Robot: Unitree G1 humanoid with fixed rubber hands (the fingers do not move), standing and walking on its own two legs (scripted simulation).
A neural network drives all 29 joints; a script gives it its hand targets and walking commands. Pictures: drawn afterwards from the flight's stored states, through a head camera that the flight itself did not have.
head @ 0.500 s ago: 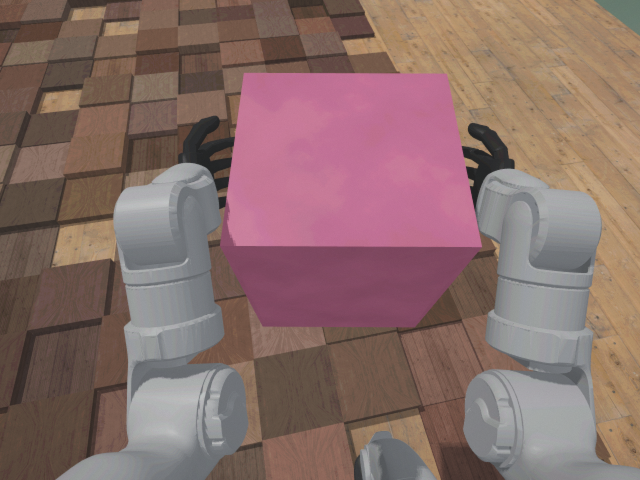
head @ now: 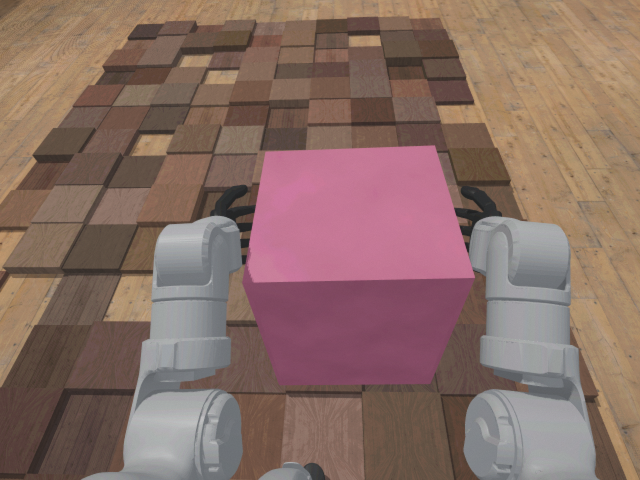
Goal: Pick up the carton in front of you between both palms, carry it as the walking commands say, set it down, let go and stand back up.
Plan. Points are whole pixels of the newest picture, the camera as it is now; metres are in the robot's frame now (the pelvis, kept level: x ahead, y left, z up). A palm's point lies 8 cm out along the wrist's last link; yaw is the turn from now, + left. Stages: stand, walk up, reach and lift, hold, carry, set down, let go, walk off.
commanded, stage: carry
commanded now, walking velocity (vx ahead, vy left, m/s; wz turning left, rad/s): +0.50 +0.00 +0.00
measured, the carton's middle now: (351, 273) +0.38 +0.02 +0.05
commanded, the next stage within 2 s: none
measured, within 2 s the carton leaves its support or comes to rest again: neither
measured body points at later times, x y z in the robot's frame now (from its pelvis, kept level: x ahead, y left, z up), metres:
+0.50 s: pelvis +0.31 +0.01 +0.00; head +0.33 +0.01 +0.45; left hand +0.68 +0.15 +0.12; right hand +0.68 -0.15 +0.12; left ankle +0.18 +0.07 -0.70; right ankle +0.42 -0.08 -0.72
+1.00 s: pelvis +0.46 +0.03 +0.02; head +0.48 +0.03 +0.47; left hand +0.84 +0.19 +0.14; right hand +0.84 -0.12 +0.13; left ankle +0.44 +0.11 -0.72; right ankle +0.42 -0.08 -0.71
